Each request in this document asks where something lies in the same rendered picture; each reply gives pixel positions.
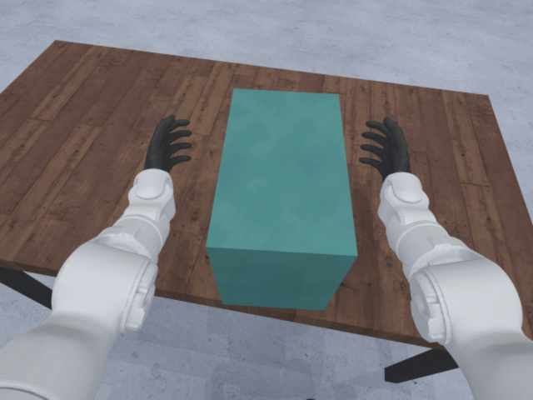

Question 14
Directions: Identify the right robot forearm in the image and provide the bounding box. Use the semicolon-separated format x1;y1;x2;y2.
378;172;523;326

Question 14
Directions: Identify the left robot forearm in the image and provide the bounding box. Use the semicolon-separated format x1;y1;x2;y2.
52;169;176;311

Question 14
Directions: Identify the robot left upper arm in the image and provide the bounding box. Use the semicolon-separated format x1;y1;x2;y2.
0;241;158;400

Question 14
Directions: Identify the table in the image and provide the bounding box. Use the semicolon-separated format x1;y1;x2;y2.
0;40;533;383

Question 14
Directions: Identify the carton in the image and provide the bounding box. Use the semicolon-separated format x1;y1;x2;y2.
206;88;358;311

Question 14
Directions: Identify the left robot hand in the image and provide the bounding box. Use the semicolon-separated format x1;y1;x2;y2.
143;114;192;173

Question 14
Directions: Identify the robot right upper arm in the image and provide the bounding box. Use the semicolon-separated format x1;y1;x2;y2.
410;257;533;400

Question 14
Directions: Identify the right robot hand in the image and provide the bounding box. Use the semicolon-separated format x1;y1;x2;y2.
359;117;411;182

